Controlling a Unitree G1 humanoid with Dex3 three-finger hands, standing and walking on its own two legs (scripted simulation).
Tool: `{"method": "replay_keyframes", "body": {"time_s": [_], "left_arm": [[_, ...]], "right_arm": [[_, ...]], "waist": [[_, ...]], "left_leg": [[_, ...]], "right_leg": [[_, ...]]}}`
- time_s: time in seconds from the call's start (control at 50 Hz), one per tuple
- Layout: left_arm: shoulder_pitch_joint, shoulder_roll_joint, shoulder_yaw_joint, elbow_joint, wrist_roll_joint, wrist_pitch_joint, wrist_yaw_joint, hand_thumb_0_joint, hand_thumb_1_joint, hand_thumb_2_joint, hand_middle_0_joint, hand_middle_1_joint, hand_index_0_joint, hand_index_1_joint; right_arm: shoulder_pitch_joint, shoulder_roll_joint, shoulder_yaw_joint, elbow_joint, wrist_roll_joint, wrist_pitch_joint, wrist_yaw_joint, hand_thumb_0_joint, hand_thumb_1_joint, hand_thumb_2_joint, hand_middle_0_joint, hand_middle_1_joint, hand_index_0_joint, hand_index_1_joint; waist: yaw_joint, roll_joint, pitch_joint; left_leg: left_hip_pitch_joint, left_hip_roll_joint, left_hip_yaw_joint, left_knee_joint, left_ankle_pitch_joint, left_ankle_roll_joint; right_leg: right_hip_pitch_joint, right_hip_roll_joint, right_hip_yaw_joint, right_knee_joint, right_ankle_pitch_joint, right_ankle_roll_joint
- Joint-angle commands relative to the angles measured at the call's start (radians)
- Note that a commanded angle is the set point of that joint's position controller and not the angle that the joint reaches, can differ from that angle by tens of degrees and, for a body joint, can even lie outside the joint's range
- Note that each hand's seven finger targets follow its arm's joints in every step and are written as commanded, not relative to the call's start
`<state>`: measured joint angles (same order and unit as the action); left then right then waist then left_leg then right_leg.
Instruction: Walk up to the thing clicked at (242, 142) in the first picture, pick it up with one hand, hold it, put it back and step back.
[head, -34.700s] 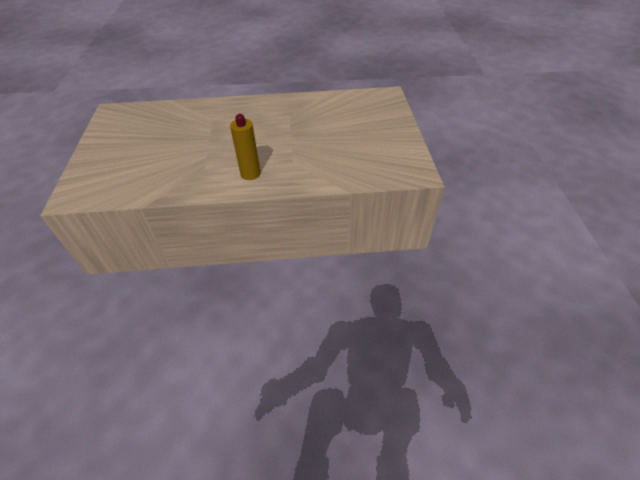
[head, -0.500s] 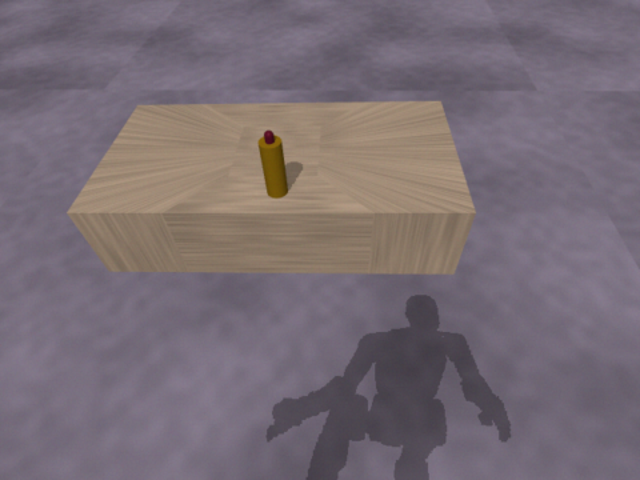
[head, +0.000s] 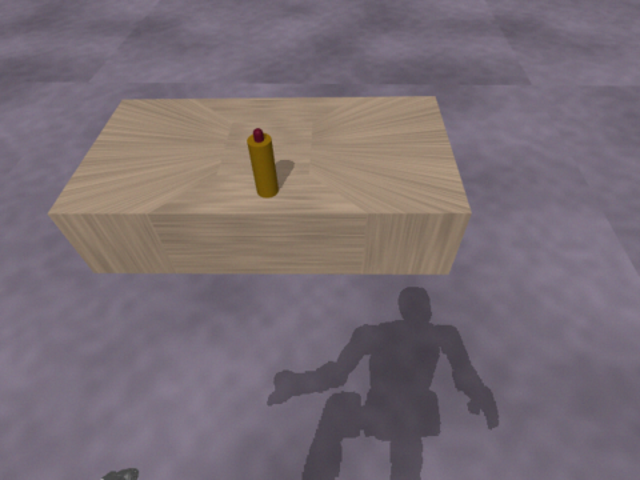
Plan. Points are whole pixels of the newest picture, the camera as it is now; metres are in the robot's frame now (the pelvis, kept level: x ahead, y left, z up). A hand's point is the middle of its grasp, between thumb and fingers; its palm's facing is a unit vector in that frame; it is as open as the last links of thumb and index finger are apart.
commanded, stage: step back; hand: left
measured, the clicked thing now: (263, 162) +1.08 +0.21 -0.31
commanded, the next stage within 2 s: stand in 0.18 s
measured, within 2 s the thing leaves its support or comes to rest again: neither
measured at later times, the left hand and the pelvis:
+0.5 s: hand out of the picture +0.11 +0.26 -0.13, palm faces -0.04 -0.94 -0.33, open 7.4 cm; pelvis +0.02 +0.01 +0.02, yaw -1 degrees
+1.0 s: hand out of the picture +0.08 +0.25 -0.13, palm faces -0.05 -0.93 -0.35, open 7.4 cm; pelvis +0.00 -0.01 +0.02, yaw -1 degrees
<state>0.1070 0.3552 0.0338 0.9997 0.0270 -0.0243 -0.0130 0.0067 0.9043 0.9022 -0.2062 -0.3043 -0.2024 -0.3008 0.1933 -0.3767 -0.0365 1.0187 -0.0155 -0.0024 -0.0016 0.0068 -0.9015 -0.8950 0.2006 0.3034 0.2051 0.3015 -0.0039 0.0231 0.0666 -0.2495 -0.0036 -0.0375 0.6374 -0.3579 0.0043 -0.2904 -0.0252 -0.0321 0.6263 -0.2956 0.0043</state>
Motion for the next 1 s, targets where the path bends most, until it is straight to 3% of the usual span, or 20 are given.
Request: {"method": "replay_keyframes", "body": {"time_s": [0.0,0.02,0.08,0.12,0.14,0.16,0.26,0.32,0.44,0.64,0.82,0.98], "left_arm": [[-0.078,0.216,0.044,-0.062,-0.025,-0.012,0.016,0.000,0.900,0.900,-0.200,-0.300,-0.200,-0.300],[-0.085,0.223,0.048,-0.047,-0.027,-0.013,0.018,0.000,0.900,0.900,-0.200,-0.300,-0.200,-0.300],[-0.088,0.234,0.049,-0.020,-0.024,-0.017,0.022,0.000,0.900,0.900,-0.200,-0.300,-0.200,-0.300],[-0.078,0.235,0.047,-0.013,-0.027,-0.017,0.024,0.000,0.900,0.900,-0.200,-0.300,-0.200,-0.300],[-0.089,0.231,0.046,-0.010,-0.027,-0.015,0.025,0.000,0.900,0.900,-0.200,-0.300,-0.200,-0.300],[-0.066,0.177,0.019,0.021,-0.037,-0.012,0.020,0.000,0.900,0.900,-0.200,-0.300,-0.200,-0.300],[-0.097,0.193,0.013,0.042,-0.027,-0.012,0.020,0.000,0.900,0.900,-0.200,-0.300,-0.200,-0.300],[-0.099,0.193,0.011,0.054,-0.025,-0.014,0.019,0.000,0.900,0.900,-0.200,-0.300,-0.200,-0.300],[-0.093,0.199,0.006,0.074,-0.019,-0.014,0.020,0.000,0.900,0.900,-0.200,-0.300,-0.200,-0.300],[-0.068,0.209,0.000,0.080,-0.018,-0.021,0.021,0.000,0.900,0.900,-0.200,-0.300,-0.200,-0.300],[-0.054,0.213,-0.001,0.085,-0.021,-0.016,0.020,0.000,0.900,0.900,-0.200,-0.300,-0.200,-0.300],[-0.051,0.228,0.003,0.081,-0.020,-0.014,0.017,0.000,0.900,0.900,-0.200,-0.300,-0.200,-0.300]], "right_arm": [[-0.020,-0.201,-0.040,-0.025,-0.009,-0.038,-0.015,0.000,-0.900,-0.900,0.200,0.300,0.200,0.300],[-0.072,-0.217,-0.042,-0.026,-0.003,-0.039,-0.011,0.000,-0.900,-0.900,0.200,0.300,0.200,0.300],[-0.082,-0.190,-0.031,-0.001,-0.001,-0.040,-0.016,0.000,-0.900,-0.900,0.200,0.300,0.200,0.300],[-0.085,-0.187,-0.032,0.010,0.002,-0.038,-0.018,0.000,-0.900,-0.900,0.200,0.300,0.200,0.300],[-0.093,-0.184,-0.031,0.014,0.001,-0.036,-0.019,0.000,-0.900,-0.900,0.200,0.300,0.200,0.300],[-0.105,-0.186,-0.023,0.011,0.010,-0.040,-0.014,0.000,-0.900,-0.900,0.200,0.300,0.200,0.300],[-0.150,-0.181,-0.020,0.022,0.010,-0.038,-0.010,0.000,-0.900,-0.900,0.200,0.300,0.200,0.300],[-0.161,-0.184,-0.021,0.028,0.010,-0.041,-0.011,0.000,-0.900,-0.900,0.200,0.300,0.200,0.300],[-0.181,-0.181,-0.022,0.039,0.011,-0.032,-0.007,0.000,-0.900,-0.900,0.200,0.300,0.200,0.300],[-0.186,-0.181,-0.017,0.052,0.011,-0.032,0.001,0.000,-0.900,-0.900,0.200,0.300,0.200,0.300],[-0.155,-0.178,-0.010,0.067,0.008,-0.027,0.003,0.000,-0.900,-0.900,0.200,0.300,0.200,0.300],[-0.127,-0.177,-0.007,0.071,0.005,-0.026,0.004,0.000,-0.900,-0.900,0.200,0.300,0.200,0.300]], "waist": [[0.020,-0.064,-0.109],[0.033,-0.030,-0.103],[0.021,-0.026,-0.135],[0.023,0.000,-0.157],[0.021,0.000,-0.164],[0.015,0.007,-0.149],[0.011,0.010,-0.127],[0.009,0.013,-0.154],[0.006,-0.008,-0.102],[0.003,-0.020,-0.122],[0.004,-0.027,-0.077],[0.003,-0.035,-0.060]], "left_leg": [[0.051,0.135,-0.140,-0.207,0.284,0.046],[-0.004,0.135,-0.137,-0.195,0.286,0.055],[0.031,0.106,-0.070,-0.181,0.428,0.032],[0.062,0.105,-0.058,-0.179,0.482,0.028],[0.070,0.108,-0.060,-0.183,0.502,0.029],[0.108,0.124,-0.088,-0.241,0.483,0.027],[0.121,0.131,-0.081,-0.305,0.463,0.016],[0.182,0.139,-0.069,-0.322,0.525,0.013],[0.160,0.128,-0.059,-0.372,0.362,0.008],[0.188,0.131,-0.053,-0.375,0.350,0.008],[0.132,0.124,-0.058,-0.398,0.232,0.005],[0.112,0.119,-0.061,-0.399,0.186,0.005]], "right_leg": [[0.050,-0.096,0.116,-0.156,0.163,-0.043],[0.115,-0.075,0.091,-0.167,0.119,-0.036],[0.199,-0.104,0.096,-0.162,0.318,-0.049],[0.216,-0.111,0.088,-0.157,0.374,-0.051],[0.216,-0.109,0.080,-0.161,0.372,-0.048],[0.205,-0.105,0.105,-0.188,0.386,-0.043],[0.245,-0.100,0.092,-0.250,0.358,-0.023],[0.248,-0.103,0.091,-0.260,0.400,-0.021],[0.223,-0.101,0.099,-0.318,0.291,-0.014],[0.216,-0.114,0.106,-0.340,0.310,-0.017],[0.196,-0.110,0.112,-0.359,0.185,-0.020],[0.168,-0.107,0.123,-0.367,0.109,-0.023]]}}
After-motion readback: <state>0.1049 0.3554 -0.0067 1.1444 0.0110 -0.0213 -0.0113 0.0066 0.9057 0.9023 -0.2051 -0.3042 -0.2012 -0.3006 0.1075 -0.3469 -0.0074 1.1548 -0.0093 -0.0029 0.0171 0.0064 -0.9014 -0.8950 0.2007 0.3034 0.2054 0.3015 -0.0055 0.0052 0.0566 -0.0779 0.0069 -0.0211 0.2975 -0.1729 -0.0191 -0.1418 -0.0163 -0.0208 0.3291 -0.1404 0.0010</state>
